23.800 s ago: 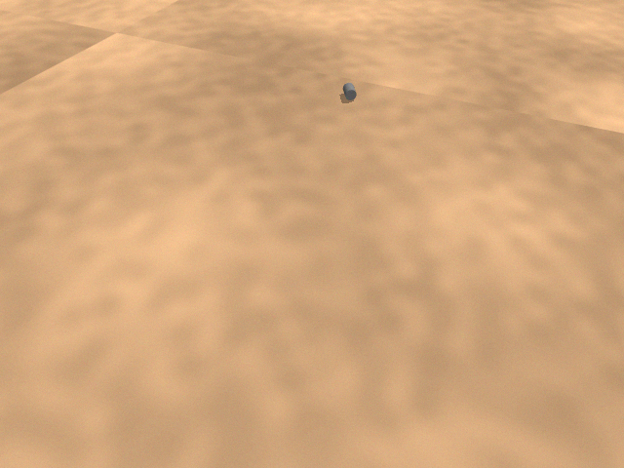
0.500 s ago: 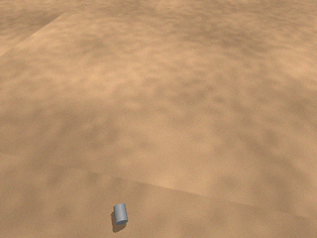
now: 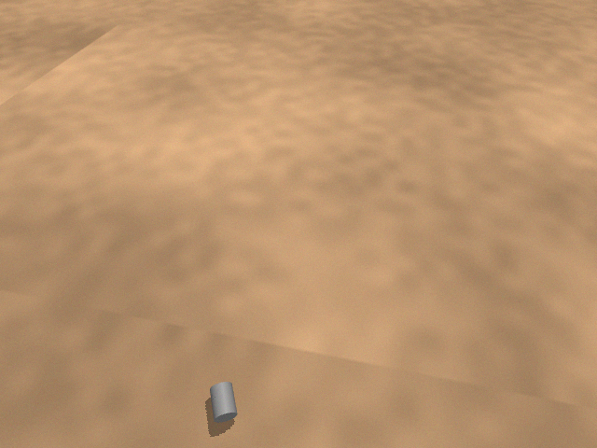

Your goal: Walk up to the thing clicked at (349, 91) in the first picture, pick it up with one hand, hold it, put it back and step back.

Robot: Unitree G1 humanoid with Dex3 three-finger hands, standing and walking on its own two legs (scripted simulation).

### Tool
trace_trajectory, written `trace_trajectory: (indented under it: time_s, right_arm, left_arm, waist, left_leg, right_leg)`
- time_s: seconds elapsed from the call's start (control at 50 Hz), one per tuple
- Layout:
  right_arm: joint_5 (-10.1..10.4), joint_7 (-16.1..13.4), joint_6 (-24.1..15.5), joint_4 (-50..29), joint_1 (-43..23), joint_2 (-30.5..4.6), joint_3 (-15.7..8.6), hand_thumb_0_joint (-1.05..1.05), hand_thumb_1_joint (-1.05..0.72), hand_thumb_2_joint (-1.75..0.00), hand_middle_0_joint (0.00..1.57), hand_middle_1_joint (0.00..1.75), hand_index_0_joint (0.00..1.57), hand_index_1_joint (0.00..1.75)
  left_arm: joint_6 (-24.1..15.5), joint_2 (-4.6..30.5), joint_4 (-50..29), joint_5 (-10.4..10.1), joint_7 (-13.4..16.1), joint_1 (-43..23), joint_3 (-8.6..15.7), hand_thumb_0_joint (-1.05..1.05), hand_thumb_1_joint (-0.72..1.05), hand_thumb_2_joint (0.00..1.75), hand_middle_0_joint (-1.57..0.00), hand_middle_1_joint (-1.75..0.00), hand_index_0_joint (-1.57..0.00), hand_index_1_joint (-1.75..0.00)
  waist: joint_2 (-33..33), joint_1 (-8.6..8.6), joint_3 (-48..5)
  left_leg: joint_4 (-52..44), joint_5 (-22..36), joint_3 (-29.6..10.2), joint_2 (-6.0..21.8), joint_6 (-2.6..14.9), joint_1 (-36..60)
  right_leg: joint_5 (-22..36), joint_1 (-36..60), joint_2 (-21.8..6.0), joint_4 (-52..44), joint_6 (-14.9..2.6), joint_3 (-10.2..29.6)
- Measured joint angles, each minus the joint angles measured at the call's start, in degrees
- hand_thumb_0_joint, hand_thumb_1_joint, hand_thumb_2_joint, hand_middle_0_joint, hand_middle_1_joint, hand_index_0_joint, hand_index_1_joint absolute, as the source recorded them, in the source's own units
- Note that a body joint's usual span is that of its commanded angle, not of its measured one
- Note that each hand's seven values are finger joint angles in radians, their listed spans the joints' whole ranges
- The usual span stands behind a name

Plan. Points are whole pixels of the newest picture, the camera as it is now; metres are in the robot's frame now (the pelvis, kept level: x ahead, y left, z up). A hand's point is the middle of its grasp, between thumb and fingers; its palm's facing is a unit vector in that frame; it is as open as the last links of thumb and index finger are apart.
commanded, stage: stand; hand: left
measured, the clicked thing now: (223, 401) +0.42 +0.25 -0.75
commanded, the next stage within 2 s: rise first in 1.78 s
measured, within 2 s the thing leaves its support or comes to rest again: neither
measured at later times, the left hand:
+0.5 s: hand out of the picture +0.09 +0.25 -0.16, palm faces -0.02 -0.94 -0.34, open 7.3 cm
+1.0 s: hand out of the picture +0.10 +0.25 -0.15, palm faces -0.02 -0.94 -0.34, open 7.3 cm
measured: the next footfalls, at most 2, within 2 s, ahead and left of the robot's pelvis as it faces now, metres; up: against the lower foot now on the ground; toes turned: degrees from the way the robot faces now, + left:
none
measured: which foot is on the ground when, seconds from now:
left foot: down 0.00-1.00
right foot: down 0.00-1.00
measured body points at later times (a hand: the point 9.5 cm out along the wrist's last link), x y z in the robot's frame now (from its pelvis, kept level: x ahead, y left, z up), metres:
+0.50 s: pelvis +0.01 +0.00 +0.00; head +0.02 +0.00 +0.45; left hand +0.09 +0.30 -0.13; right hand +0.08 -0.30 -0.13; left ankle +0.02 +0.13 -0.75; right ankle +0.02 -0.12 -0.75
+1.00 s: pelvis +0.02 +0.00 +0.00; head +0.03 +0.00 +0.45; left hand +0.10 +0.30 -0.13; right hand +0.09 -0.30 -0.13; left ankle +0.02 +0.13 -0.75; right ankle +0.02 -0.13 -0.75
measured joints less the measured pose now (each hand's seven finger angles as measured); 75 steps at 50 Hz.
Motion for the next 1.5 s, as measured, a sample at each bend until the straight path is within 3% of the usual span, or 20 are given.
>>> trace_trajectory:
  time_s: [1.5]
  right_arm:
    - [0.07,-0.61,-0.1,-1.33,0.86,-0.37,0.73,0.0,-0.91,-0.9,0.2,0.3,0.2,0.3]
  left_arm:
    - [0.41,0.14,-0.45,0.0,0.11,0.54,0.12,0.0,0.91,0.9,-0.21,-0.3,-0.21,-0.3]
  waist:
    - [0.09,0.34,-0.19]
  left_leg:
    - [-1.0,-1.25,0.16,0.49,-0.37,1.86]
  right_leg:
    - [-1.29,1.63,0.47,-0.72,-0.35,0.11]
